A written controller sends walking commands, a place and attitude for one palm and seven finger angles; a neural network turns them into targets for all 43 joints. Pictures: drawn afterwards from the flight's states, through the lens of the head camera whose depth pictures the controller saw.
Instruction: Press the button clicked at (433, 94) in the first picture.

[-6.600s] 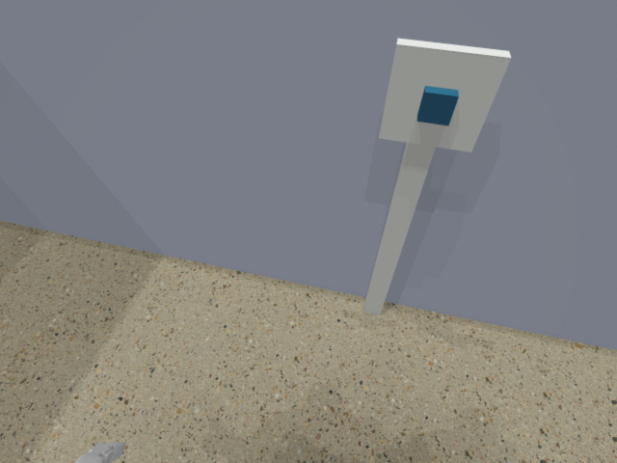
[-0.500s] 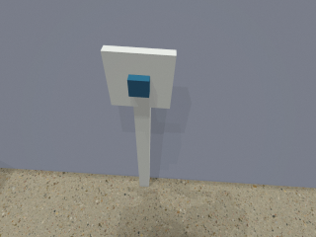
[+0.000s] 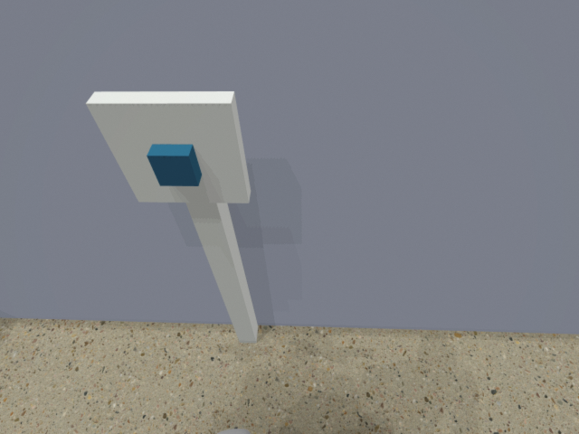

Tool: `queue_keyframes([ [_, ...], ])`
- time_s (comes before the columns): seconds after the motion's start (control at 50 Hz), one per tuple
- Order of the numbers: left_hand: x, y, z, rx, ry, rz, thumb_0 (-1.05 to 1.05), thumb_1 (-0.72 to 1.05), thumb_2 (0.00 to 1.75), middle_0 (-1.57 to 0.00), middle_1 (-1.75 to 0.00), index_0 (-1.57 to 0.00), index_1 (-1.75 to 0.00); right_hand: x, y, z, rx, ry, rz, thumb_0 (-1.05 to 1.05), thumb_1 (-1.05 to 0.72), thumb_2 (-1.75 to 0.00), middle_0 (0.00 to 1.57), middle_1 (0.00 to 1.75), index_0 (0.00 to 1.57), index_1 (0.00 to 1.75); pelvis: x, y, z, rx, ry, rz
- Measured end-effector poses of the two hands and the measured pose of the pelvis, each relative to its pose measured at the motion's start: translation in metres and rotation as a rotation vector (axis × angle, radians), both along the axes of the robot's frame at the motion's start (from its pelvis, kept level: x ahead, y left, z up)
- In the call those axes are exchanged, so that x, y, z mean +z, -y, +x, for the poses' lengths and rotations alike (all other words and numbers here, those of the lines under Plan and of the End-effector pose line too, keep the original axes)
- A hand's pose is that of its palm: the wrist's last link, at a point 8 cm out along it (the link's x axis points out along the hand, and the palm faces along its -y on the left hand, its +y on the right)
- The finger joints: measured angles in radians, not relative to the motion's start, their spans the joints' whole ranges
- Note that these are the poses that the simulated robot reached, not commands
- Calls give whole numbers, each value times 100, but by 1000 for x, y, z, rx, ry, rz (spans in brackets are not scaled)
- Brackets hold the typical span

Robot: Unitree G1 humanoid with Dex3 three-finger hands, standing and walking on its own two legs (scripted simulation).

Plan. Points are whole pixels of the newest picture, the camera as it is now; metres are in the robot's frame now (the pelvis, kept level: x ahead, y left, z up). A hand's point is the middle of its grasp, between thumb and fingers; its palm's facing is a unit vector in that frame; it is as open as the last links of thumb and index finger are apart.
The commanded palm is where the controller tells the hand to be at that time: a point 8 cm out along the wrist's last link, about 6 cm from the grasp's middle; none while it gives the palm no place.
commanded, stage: come to a stop and stand still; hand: left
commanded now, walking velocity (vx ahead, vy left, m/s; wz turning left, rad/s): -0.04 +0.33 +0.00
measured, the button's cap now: (176, 164) +0.47 +0.21 +0.12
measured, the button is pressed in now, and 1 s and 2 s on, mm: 0 0 0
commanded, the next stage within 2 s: look again from close up in 1.20 s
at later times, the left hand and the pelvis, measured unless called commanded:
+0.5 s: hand out of the picture -0.02 +0.21 -0.17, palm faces +0.06 -0.98 -0.20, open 7.4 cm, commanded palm none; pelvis -0.03 +0.03 +0.01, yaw -1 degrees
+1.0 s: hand out of the picture -0.08 +0.17 -0.16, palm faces +0.01 -0.99 -0.15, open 7.4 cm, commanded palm none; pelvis -0.05 +0.02 +0.02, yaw -2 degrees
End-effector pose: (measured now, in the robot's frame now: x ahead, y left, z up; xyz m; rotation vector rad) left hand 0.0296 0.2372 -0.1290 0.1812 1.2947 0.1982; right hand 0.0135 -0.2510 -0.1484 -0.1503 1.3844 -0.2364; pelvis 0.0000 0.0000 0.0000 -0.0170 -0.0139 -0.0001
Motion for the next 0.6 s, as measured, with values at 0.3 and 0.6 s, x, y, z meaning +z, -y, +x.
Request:
queue_keyframes([
  [0.3,-19,0,-27,63,-8,-62,1,92,90,-20,-30,-20,-30,23,-28,38,101,135,4,1,-91,-90,20,29,20,30,3,-9,-19,16,21,7],
  [0.6,-8,-18,-70,12,-130,-50,1,91,90,-19,-30,-20,-30,18,-57,-7,31,107,34,0,-93,-90,20,30,20,30,10,-33,-30,-32,-17,39],
])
